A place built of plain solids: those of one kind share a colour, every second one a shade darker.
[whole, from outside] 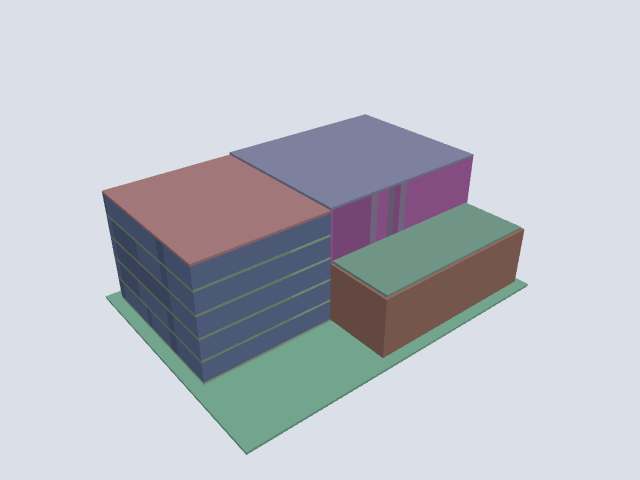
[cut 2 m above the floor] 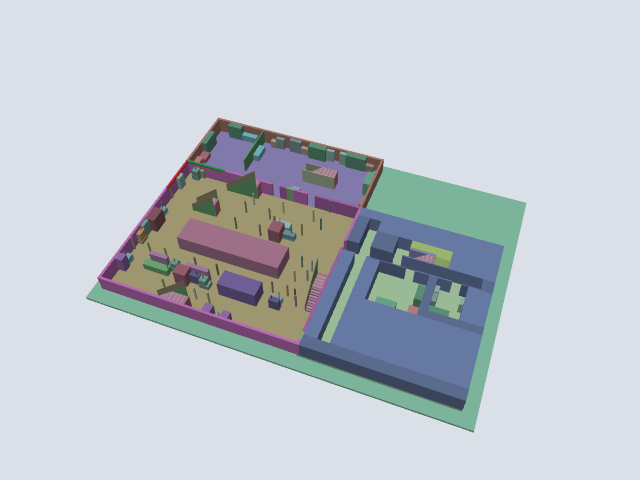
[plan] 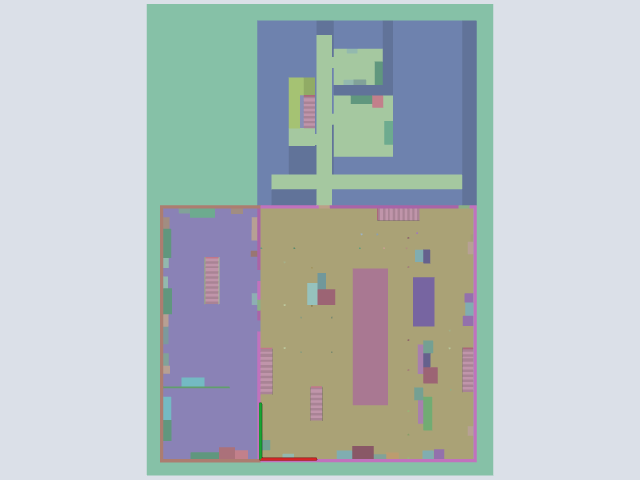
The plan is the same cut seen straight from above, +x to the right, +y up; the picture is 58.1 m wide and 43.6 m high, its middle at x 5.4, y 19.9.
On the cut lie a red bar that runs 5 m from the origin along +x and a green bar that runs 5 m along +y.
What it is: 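The inside of a sea-going cargo motor ship; the engine room, the machinery rooms along one side of it and the crew's accommodation across one end; there is no window anywhere; the ship lies still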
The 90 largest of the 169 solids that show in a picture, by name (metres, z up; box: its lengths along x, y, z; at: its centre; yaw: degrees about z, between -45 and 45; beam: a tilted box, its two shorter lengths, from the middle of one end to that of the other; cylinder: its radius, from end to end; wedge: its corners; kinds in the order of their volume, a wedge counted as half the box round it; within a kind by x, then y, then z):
{
 "wall_house_1": {"box": [1.3, 16.77, 2.55], "at": [0.35, 31.45, 1.27]},
 "wall_house_2": {"box": [1.3, 16.77, 2.55], "at": [0.35, 31.45, 4.12]},
 "wall_house_3": {"box": [1.3, 16.77, 2.55], "at": [0.35, 31.45, 6.97]},
 "wall_house_4": {"box": [1.3, 16.77, 2.55], "at": [0.35, 31.45, 9.82]},
 "wall_house_5": {"box": [1.3, 16.77, 2.55], "at": [0.35, 31.45, 12.68]},
 "wall_house_6": {"box": [1.56, 13.98, 2.55], "at": [1.78, 32.84, 1.27]},
 "wall_house_7": {"box": [1.56, 13.98, 2.55], "at": [1.78, 32.84, 4.12]},
 "wall_house_8": {"box": [1.56, 13.98, 2.55], "at": [1.78, 32.84, 6.97]},
 "wall_house_9": {"box": [1.56, 13.98, 2.55], "at": [1.78, 32.84, 9.82]},
 "wall_house_10": {"box": [1.56, 13.98, 2.55], "at": [1.78, 32.84, 12.68]},
 "wall_house_11": {"box": [4.08, 1.44, 2.55], "at": [3.04, 23.78, 1.27]},
 "wall_house_12": {"box": [2.39, 2.58, 2.55], "at": [3.75, 27.14, 1.27]},
 "wall_house_13": {"box": [2.39, 5.16, 2.55], "at": [3.75, 37.25, 1.27]},
 "wall_house_14": {"box": [2.39, 5.16, 2.55], "at": [3.75, 37.25, 4.12]},
 "wall_house_15": {"box": [2.39, 5.16, 2.55], "at": [3.75, 37.25, 6.97]},
 "wall_house_16": {"box": [2.39, 5.16, 2.55], "at": [3.75, 37.25, 9.82]},
 "wall_house_17": {"box": [2.39, 5.16, 2.55], "at": [3.75, 37.25, 12.68]},
 "wall_house_18": {"box": [0.14, 10.3, 2.55], "at": [5.01, 34.68, 1.27]},
 "wall_house_19": {"box": [1.42, 1.3, 2.55], "at": [5.79, 39.18, 1.27]},
 "wall_house_20": {"box": [1.42, 1.3, 2.55], "at": [5.79, 39.18, 4.12]},
 "wall_house_21": {"box": [1.42, 1.3, 2.55], "at": [5.79, 39.18, 6.97]},
 "wall_house_22": {"box": [1.42, 1.3, 2.55], "at": [5.79, 39.18, 9.82]},
 "wall_house_23": {"box": [1.42, 1.3, 2.55], "at": [5.79, 39.18, 12.68]},
 "wall_house_24": {"box": [1.33, 13.98, 2.55], "at": [7.16, 32.84, 6.97]},
 "wall_house_25": {"box": [4.46, 0.95, 2.55], "at": [8.87, 33.51, 1.27]},
 "wall_house_26": {"box": [4.46, 2.56, 2.55], "at": [8.87, 38.55, 1.27]},
 "wall_house_27": {"box": [5.1, 1.96, 2.55], "at": [9.19, 38.85, 12.68]},
 "wall_house_28": {"box": [5.39, 1.61, 2.55], "at": [9.34, 26.65, 1.27]},
 "wall_house_29": {"box": [5.41, 2.06, 2.55], "at": [9.34, 38.8, 9.82]},
 "wall_house_30": {"box": [3.95, 8.46, 2.55], "at": [9.8, 35.6, 6.97]},
 "wall_house_31": {"box": [6.85, 4.46, 2.55], "at": [10.06, 37.6, 4.12]},
 "wall_house_32": {"box": [0.93, 6.8, 2.55], "at": [11.57, 36.43, 1.27]},
 "wall_house_33": {"box": [11.83, 1.44, 2.55], "at": [12.41, 23.78, 1.27]},
 "wall_house_34": {"box": [4.02, 10.14, 2.55], "at": [14.06, 34.76, 9.82]},
 "wall_house_35": {"box": [6.55, 13.98, 2.55], "at": [15.05, 32.84, 6.97]},
 "wall_house_36": {"box": [6.3, 13.98, 2.55], "at": [15.18, 32.84, 1.27]},
 "wall_house_37": {"box": [7.39, 13.98, 2.55], "at": [15.43, 32.84, 12.68]},
 "wall_house_38": {"box": [4.84, 13.98, 2.55], "at": [15.91, 32.84, 4.12]},
 "wall_house_39": {"box": [2.27, 13.98, 2.55], "at": [17.2, 32.84, 9.82]},
 "wall_house_40": {"box": [1.3, 16.77, 2.55], "at": [18.98, 31.45, 1.27]},
 "wall_house_41": {"box": [1.3, 16.77, 2.55], "at": [18.98, 31.45, 4.12]},
 "wall_house_42": {"box": [1.3, 16.77, 2.55], "at": [18.98, 31.45, 6.97]},
 "wall_house_43": {"box": [1.3, 16.77, 2.55], "at": [18.98, 31.45, 9.82]},
 "floor_site_1": {"box": [31.46, 42.83, 0.3], "at": [5.4, 19.91, -0.45]},
 "floor_house_1": {"box": [2.85, 6.24, 0.3], "at": [1.13, 31.55, 2.7]},
 "floor_house_2": {"box": [2.85, 6.24, 0.3], "at": [1.13, 31.55, 5.55]},
 "floor_house_3": {"box": [2.85, 6.24, 0.3], "at": [1.13, 31.55, 8.4]},
 "floor_house_4": {"box": [2.85, 6.24, 0.3], "at": [1.13, 31.55, 11.25]},
 "floor_house_5": {"box": [19.93, 5.37, 0.3], "at": [9.66, 25.75, 2.7]},
 "floor_house_6": {"box": [19.93, 5.37, 0.3], "at": [9.66, 25.75, 5.55]},
 "floor_house_7": {"box": [19.93, 5.37, 0.3], "at": [9.66, 25.75, 8.4]},
 "floor_house_8": {"box": [19.93, 5.37, 0.3], "at": [9.66, 25.75, 11.25]},
 "floor_house_9": {"box": [19.93, 17.07, 0.3], "at": [9.66, 31.29, -0.15]},
 "floor_house_10": {"box": [19.93, 5.16, 0.3], "at": [9.66, 37.25, 2.7]},
 "floor_house_11": {"box": [19.93, 5.16, 0.3], "at": [9.66, 37.25, 5.55]},
 "floor_house_12": {"box": [19.93, 5.16, 0.3], "at": [9.66, 37.25, 8.4]},
 "floor_house_13": {"box": [19.93, 5.16, 0.3], "at": [9.66, 37.25, 11.25]},
 "wall_bay_1": {"box": [0.3, 11.59, 14.25], "at": [-0.15, 5.79, 7.12]},
 "wall_bay_2": {"box": [0.3, 0.89, 14.25], "at": [-0.15, 13.03, 7.12]},
 "wall_bay_3": {"box": [0.3, 1.7, 14.25], "at": [-0.15, 15.32, 7.12]},
 "wall_bay_4": {"box": [0.3, 5.59, 14.25], "at": [-0.15, 19.97, 7.12]},
 "wall_bay_5": {"box": [5.59, 0.3, 14.25], "at": [2.5, 22.91, 7.12]},
 "wall_bay_6": {"box": [19.93, 0.3, 14.25], "at": [9.66, -0.15, 7.12]},
 "wall_bay_7": {"box": [11.69, 0.3, 14.25], "at": [12.13, 22.91, 7.12]},
 "wall_bay_8": {"box": [0.3, 22.76, 14.25], "at": [19.48, 11.38, 7.12]},
 "roof_bay_1": {"box": [19.93, 23.36, 0.3], "at": [9.66, 11.38, 14.4]},
 "floor_bay_1": {"box": [19.33, 22.76, 0.3], "at": [9.66, 11.38, -0.15]},
 "engine_1": {"box": [3.2, 12.43, 3.01], "at": [9.98, 11.11, 1.51]},
 "roof_house_1": {"box": [19.93, 16.77, 0.3], "at": [9.66, 31.45, 14.1]},
 "wall_annex_1": {"box": [0.3, 22.76, 7.6], "at": [-8.98, 11.38, 3.8]},
 "wall_annex_2": {"box": [9.13, 0.3, 7.6], "at": [-4.57, -0.15, 3.8]},
 "wall_annex_3": {"box": [9.13, 0.3, 7.6], "at": [-4.57, 22.91, 3.8]},
 "floor_annex_ground_1": {"box": [8.83, 22.76, 0.3], "at": [-4.42, 11.38, -0.15]},
 "roof_annex_1": {"box": [8.83, 22.76, 0.3], "at": [-4.42, 11.38, 7.75]},
 "rack_1": {"box": [0.71, 2.65, 2.39], "at": [-8.48, 19.6, 1.2]},
 "rack_2": {"box": [0.79, 2.37, 2.15], "at": [-8.44, 14.34, 1.07]},
 "rack_3": {"box": [2.27, 0.85, 2.03], "at": [-5.27, 22.34, 1.01]},
 "rack_4": {"box": [2.58, 0.63, 2.01], "at": [-5.06, 0.31, 1.0]},
 "rack_5": {"box": [1.94, 0.79, 2.08], "at": [9.17, 32.64, 1.04]},
 "rack_6": {"box": [0.8, 2.16, 2.25], "at": [11.63, 29.63, 1.12]},
 "boiler_1": {"box": [1.95, 4.47, 2.22], "at": [14.83, 14.28, 1.11]},
 "wall_trunk_plug_1": {"box": [1.02, 4.64, 2.55], "at": [3.07, 32.35, 1.28]},
 "wall_trunk_plug_2": {"box": [1.02, 1.75, 2.55], "at": [4.43, 33.8, 1.28]},
 "wall_trunk_spine_1": {"box": [0.34, 2.98, 13.95], "at": [3.75, 31.55, 6.98]},
 "tank_1": {"box": [1.6, 1.42, 1.92], "at": [5.98, 14.71, 0.96]},
 "tank_2": {"box": [1.96, 1.2, 2.05], "at": [9.3, 0.6, 1.02]},
 "tank_3": {"box": [1.32, 1.48, 2.19], "at": [15.44, 7.61, 1.09]},
 "wall_bay_lintel_1": {"box": [0.3, 1.0, 12.2], "at": [-0.15, 12.09, 8.15]},
 "wall_bay_lintel_2": {"box": [0.3, 1.0, 12.2], "at": [-0.15, 16.67, 8.15]},
 "floor_wall_bay_door_1": {"box": [1.0, 0.3, 11.4], "at": [18.48, 22.91, 5.7]}
}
